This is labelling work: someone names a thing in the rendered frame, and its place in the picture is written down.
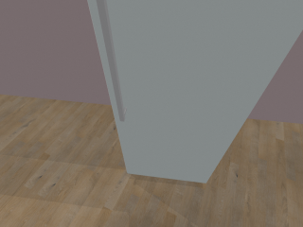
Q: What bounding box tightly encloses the fridge door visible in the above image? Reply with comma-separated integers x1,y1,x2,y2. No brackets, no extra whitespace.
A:
87,0,303,183

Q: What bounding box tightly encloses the handle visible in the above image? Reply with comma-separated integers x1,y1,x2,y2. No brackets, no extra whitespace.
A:
96,0,127,122

